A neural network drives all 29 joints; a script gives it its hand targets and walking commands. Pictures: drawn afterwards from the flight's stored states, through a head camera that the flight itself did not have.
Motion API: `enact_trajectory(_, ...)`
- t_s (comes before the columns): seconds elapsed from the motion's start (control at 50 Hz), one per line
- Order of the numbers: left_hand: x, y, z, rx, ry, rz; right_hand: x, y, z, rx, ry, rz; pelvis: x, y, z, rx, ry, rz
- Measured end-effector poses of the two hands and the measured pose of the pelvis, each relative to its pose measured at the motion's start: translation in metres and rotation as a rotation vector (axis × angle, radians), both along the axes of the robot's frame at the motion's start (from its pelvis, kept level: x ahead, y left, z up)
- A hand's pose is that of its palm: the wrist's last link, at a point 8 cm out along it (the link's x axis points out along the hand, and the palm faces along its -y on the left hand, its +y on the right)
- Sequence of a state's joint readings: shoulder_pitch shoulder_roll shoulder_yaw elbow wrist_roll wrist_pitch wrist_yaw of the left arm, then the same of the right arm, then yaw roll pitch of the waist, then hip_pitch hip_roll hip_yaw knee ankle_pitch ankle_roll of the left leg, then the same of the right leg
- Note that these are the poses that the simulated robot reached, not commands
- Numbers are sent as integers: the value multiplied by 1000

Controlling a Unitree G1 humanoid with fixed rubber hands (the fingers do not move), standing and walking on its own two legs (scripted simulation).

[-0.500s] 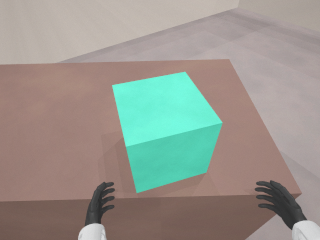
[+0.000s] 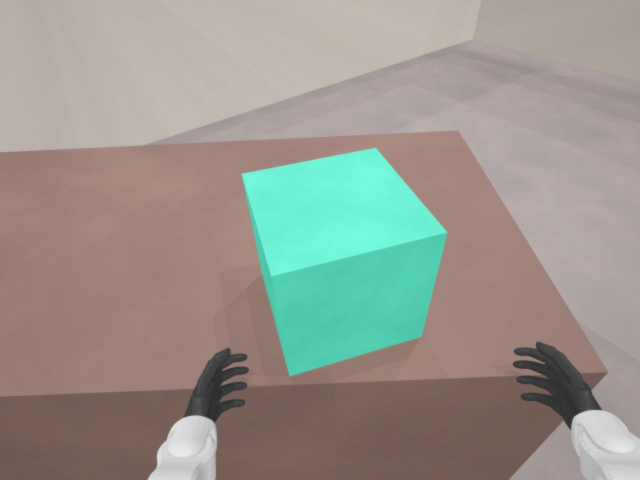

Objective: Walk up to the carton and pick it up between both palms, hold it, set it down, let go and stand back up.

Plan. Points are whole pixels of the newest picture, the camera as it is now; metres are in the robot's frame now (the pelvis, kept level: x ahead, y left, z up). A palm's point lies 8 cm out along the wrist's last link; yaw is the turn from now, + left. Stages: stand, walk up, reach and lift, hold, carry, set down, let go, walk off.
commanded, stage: set down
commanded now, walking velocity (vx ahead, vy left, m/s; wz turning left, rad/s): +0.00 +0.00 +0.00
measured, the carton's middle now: (334, 257) +0.44 +0.03 +0.04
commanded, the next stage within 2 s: let go in 0.40 s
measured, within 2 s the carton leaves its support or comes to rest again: neither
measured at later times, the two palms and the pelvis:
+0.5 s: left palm (201, 409) +0.21 +0.19 +0.00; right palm out of the picture +0.15 -0.22 -0.05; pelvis -0.04 +0.02 -0.01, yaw -1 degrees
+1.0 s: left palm (192, 425) +0.19 +0.20 +0.00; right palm out of the picture +0.11 -0.23 -0.03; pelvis -0.08 +0.02 -0.01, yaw -4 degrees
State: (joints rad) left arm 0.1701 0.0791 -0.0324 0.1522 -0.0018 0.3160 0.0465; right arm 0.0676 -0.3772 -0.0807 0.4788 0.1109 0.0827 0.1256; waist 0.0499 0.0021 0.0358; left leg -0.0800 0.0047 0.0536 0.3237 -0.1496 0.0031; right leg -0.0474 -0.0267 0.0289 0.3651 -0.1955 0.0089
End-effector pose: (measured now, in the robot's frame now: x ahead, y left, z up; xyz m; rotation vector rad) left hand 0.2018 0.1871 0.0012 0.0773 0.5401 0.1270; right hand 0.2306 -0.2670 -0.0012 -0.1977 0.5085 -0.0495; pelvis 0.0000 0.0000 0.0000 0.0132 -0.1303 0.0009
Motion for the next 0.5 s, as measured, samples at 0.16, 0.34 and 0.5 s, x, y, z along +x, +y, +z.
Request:
enact_trajectory(0.16, 2, 3, 1, -5, 17, -36, -6, 8, -3, -12, 22, -19, -14, 9, -1, 0, -25, -3)
enact_trajectory(0.34, 2, 3, 2, -5, 23, -43, -49, 37, -43, 42, 156, 13, -29, 11, -4, -2, -48, -9)
enact_trajectory(0.5, 4, 5, 3, 9, 36, -81, -78, 43, -52, 55, 156, -39, -40, 16, -7, -3, -71, -17)
